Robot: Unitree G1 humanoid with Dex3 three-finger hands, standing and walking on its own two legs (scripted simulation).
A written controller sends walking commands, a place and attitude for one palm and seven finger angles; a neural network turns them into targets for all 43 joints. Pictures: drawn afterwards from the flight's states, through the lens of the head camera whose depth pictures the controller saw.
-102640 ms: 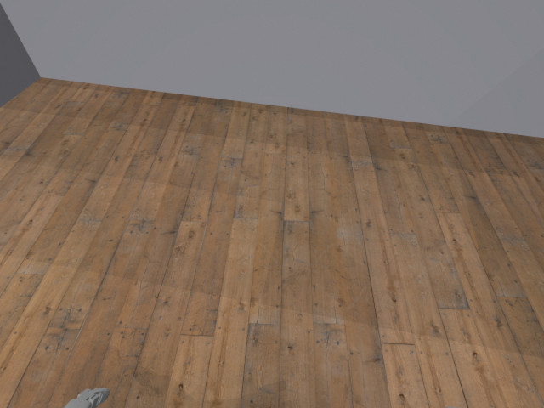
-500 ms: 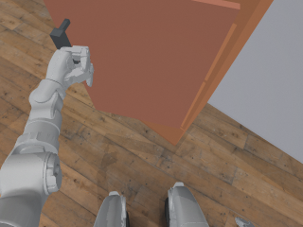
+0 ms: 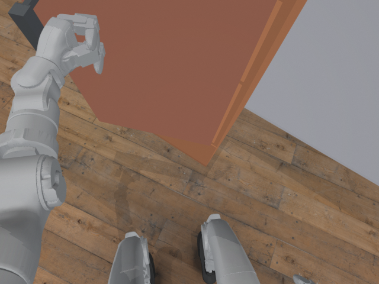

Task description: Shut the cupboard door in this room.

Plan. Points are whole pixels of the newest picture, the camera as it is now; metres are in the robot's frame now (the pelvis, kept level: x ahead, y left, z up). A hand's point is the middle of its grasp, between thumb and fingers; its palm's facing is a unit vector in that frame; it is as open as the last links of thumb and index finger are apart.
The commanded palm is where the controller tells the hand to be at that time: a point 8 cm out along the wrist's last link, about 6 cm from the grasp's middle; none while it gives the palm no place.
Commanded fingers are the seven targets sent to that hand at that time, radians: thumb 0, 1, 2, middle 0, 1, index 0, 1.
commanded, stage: push the door shut along its arc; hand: left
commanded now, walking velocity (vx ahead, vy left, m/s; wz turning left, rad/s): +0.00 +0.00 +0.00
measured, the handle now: (49, 36) +0.59 +0.19 +0.08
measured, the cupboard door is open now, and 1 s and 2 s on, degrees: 21 11 11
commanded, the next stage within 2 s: pull the fist back off the door in 0.30 s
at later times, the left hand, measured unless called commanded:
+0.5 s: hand (105, 30) +0.59 +0.09 +0.09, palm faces -0.22 -0.97 +0.08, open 3.3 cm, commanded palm +0.57 +0.11 +0.09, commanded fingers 0.00 0.90 0.90 -1.30 -1.50 -1.30 -1.50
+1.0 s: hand (114, 57) +0.53 +0.08 +0.09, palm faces +0.04 -1.00 -0.04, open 3.1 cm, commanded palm +0.49 +0.13 +0.09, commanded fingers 0.00 0.90 0.90 -1.30 -1.50 -1.30 -1.50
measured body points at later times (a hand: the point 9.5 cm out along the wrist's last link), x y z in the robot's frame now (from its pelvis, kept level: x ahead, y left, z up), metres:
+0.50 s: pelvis +0.00 +0.01 -0.01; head +0.19 +0.02 +0.40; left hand +0.60 +0.14 +0.09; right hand -0.01 -0.26 -0.11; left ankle +0.02 +0.12 -0.62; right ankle +0.07 -0.13 -0.62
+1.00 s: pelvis +0.02 +0.00 +0.03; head +0.16 -0.01 +0.46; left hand +0.52 +0.13 +0.09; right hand +0.04 -0.26 -0.09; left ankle +0.02 +0.12 -0.62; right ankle +0.07 -0.13 -0.62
